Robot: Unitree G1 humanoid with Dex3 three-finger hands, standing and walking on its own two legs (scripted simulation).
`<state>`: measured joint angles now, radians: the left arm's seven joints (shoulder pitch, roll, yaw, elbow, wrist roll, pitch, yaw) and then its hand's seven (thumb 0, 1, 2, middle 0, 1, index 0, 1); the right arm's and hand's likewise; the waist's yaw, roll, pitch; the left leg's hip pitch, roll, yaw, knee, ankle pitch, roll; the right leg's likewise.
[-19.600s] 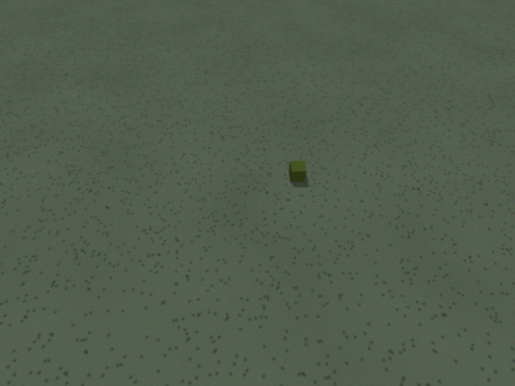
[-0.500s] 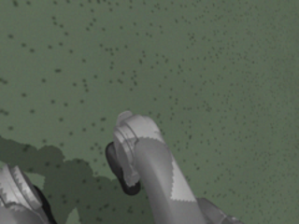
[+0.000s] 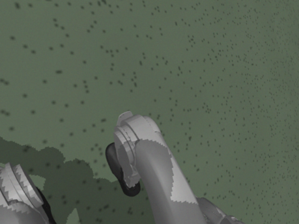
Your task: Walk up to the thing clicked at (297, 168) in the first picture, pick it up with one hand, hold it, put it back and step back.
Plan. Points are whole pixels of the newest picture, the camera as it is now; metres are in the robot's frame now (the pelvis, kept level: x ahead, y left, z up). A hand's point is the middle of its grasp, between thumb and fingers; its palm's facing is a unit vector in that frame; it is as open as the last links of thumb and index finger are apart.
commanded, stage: settle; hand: left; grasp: from above
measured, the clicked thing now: out of the picture +0.45 +0.39 -0.28
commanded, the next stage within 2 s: lift in 0.82 s
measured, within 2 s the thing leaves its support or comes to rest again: leaves its support in 0.28 s
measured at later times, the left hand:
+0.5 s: hand out of the picture +0.45 +0.40 -0.20, palm faces -0.22 -0.29 -0.93, open 10.4 cm
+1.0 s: hand out of the picture +0.44 +0.39 -0.12, palm faces -0.26 -0.31 -0.92, open 10.4 cm
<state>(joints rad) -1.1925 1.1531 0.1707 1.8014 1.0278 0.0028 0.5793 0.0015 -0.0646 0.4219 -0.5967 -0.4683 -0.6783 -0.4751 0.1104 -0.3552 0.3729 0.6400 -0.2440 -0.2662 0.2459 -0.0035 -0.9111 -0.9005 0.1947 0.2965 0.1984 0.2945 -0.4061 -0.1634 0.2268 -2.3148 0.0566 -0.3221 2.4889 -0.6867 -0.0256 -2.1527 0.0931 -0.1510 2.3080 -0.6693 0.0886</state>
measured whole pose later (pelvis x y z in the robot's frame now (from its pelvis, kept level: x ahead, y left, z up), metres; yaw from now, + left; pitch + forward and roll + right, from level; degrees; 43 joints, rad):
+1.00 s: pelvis +0.01 -0.01 +0.01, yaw +6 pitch +33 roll -8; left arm -1.08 0.82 0.19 1.43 0.98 0.17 0.31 -0.01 -0.05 0.47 -0.63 -0.47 -0.72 -0.50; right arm 0.17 -0.31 0.14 0.69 -0.13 -0.12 0.22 0.00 -0.92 -0.90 0.19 0.30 0.20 0.29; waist -0.26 -0.01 -0.01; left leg -2.32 0.05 -0.21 2.39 -0.66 -0.05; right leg -2.22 0.05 -0.06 2.32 -0.69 0.06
